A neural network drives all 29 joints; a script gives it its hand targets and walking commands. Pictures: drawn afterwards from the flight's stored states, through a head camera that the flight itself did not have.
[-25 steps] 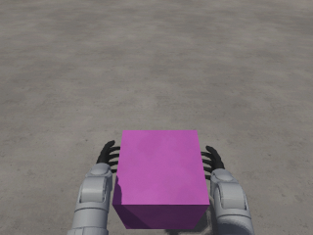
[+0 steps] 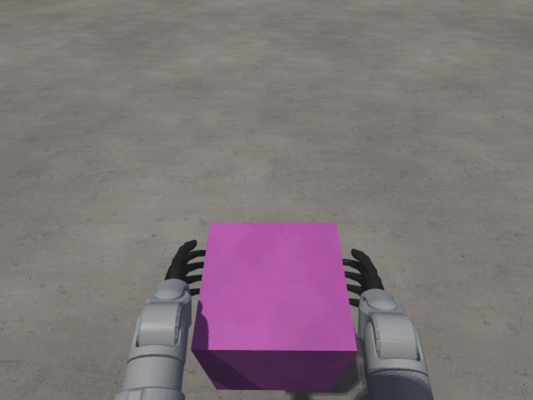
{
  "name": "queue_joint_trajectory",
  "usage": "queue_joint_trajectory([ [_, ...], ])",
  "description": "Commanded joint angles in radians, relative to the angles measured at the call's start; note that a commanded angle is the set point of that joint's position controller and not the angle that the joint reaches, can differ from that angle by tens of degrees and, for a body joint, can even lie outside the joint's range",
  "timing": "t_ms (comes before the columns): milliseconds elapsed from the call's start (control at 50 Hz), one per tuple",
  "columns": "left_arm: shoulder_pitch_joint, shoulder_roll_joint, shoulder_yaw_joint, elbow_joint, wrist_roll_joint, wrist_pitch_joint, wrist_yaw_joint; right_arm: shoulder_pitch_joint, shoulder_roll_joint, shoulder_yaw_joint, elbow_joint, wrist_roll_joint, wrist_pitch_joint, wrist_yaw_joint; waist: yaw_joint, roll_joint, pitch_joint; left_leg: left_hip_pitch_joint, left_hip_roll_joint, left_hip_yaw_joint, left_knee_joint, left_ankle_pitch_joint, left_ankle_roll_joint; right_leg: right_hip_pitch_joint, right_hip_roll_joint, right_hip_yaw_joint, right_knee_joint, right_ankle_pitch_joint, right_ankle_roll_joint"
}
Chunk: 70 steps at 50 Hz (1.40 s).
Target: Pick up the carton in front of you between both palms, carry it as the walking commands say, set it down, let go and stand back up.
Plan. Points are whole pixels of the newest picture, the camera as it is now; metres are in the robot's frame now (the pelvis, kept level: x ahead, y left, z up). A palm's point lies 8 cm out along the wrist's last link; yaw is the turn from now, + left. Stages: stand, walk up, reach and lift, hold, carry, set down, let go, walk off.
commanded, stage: hold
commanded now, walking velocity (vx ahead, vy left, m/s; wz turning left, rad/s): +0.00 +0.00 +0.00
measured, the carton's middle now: (273, 310) +0.30 +0.00 -0.05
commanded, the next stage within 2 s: set down in 0.78 s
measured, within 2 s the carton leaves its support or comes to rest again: neither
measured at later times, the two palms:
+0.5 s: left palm (163, 305) +0.25 +0.16 +0.05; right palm (367, 300) +0.27 -0.13 +0.04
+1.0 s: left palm (170, 284) +0.29 +0.16 +0.04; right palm (359, 280) +0.31 -0.13 +0.03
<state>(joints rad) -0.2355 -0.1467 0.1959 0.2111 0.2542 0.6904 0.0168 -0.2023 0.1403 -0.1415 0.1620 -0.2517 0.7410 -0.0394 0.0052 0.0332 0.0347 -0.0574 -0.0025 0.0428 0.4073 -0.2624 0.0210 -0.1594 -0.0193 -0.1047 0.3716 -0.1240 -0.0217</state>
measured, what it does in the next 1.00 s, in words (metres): stands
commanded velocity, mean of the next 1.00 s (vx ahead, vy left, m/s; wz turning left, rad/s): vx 0.00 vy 0.00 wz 0.00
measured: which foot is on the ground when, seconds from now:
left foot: down 0.00-1.00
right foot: down 0.00-1.00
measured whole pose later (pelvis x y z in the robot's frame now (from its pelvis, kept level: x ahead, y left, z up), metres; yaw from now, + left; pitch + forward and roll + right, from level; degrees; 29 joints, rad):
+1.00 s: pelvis +0.00 -0.01 +0.00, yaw +5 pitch -7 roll +0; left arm -0.41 -0.20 0.38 0.41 0.36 0.64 0.00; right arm -0.38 0.19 -0.33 0.38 -0.35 0.68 0.01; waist 0.00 0.04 0.05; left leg -0.06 -0.02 -0.05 0.46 -0.27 0.01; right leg -0.13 0.02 -0.06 0.42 -0.17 -0.04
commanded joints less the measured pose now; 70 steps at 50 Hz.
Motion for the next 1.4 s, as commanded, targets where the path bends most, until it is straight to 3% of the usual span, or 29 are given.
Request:
queue_joint_trajectory([
  [0,-0.387,-0.888,-0.477,-0.013,-0.219,-0.034,-0.233,-0.453,0.892,0.492,-0.092,0.229,-0.064,0.215,-0.005,-0.026,-0.269,-0.188,-0.050,-0.179,-0.087,0.246,0.020,0.384,0.074,0.210,0.033,0.236,-0.009],
  [200,-0.472,-0.931,-0.417,0.095,-0.190,-0.043,-0.250,-0.549,0.922,0.457,-0.023,0.225,-0.056,0.249,0.002,0.015,-0.176,-0.310,-0.010,-0.188,-0.144,-0.044,0.052,0.392,0.073,0.188,0.048,0.024,0.001],
  [360,-0.558,-0.971,-0.402,0.155,-0.195,-0.055,-0.276,-0.617,0.963,0.435,0.057,0.223,-0.053,0.286,-0.003,-0.004,-0.166,-0.334,-0.006,-0.177,-0.131,-0.163,0.060,0.367,0.071,0.191,0.041,-0.118,0.012],
  [460,-0.602,-0.976,-0.391,0.182,-0.195,-0.052,-0.289,-0.643,0.980,0.418,0.100,0.219,-0.048,0.295,-0.010,-0.022,-0.158,-0.343,-0.008,-0.175,-0.113,-0.174,0.058,0.358,0.062,0.202,0.027,-0.172,0.015],
  [620,-0.605,-0.964,-0.367,0.184,-0.182,-0.034,-0.292,-0.649,0.983,0.396,0.124,0.214,-0.036,0.285,-0.009,-0.037,-0.173,-0.304,-0.030,-0.170,-0.083,-0.078,0.048,0.364,0.036,0.224,-0.004,-0.120,0.012],
  [860,-0.550,-0.953,-0.353,0.141,-0.166,-0.032,-0.266,-0.615,0.950,0.380,0.100,0.202,-0.054,0.268,-0.001,-0.036,-0.221,-0.219,-0.057,-0.168,-0.083,0.076,0.028,0.375,0.033,0.231,-0.003,0.110,0.009],
  [960,-0.644,-0.976,-0.238,0.256,-0.103,-0.085,-0.245,-0.715,0.890,0.245,0.233,0.118,-0.123,0.280,-0.015,-0.013,-0.170,-0.272,-0.057,-0.163,-0.059,0.010,0.024,0.294,0.056,0.212,0.036,0.007,-0.011],
  [1020,-0.696,-0.959,-0.127,0.338,-0.031,-0.137,-0.210,-0.783,0.799,0.122,0.327,0.033,-0.184,0.277,-0.025,0.005,-0.136,-0.327,-0.060,-0.159,-0.021,0.000,0.014,0.201,0.073,0.192,0.089,-0.017,-0.027],
  [1140,-0.652,-0.840,0.046,0.411,0.084,-0.297,-0.140,-0.757,0.594,-0.032,0.441,-0.097,-0.349,0.272,-0.027,-0.002,-0.192,-0.430,-0.080,-0.149,0.091,0.129,-0.013,-0.008,0.099,0.176,0.202,0.100,-0.035],
  [1220,-0.643,-0.861,-0.003,0.402,0.062,-0.436,-0.118,-0.774,0.593,0.028,0.471,-0.078,-0.492,0.286,-0.019,-0.012,-0.344,-0.496,-0.101,-0.144,0.195,0.227,-0.034,-0.097,0.111,0.171,0.304,0.210,-0.032],
  [1380,-0.794,-0.884,-0.300,0.307,-0.086,-0.628,-0.068,-0.904,0.642,0.271,0.406,0.062,-0.665,0.268,-0.032,-0.070,-0.890,-0.761,-0.141,-0.127,0.462,0.340,-0.068,-0.152,0.115,0.198,0.582,0.463,-0.020],
])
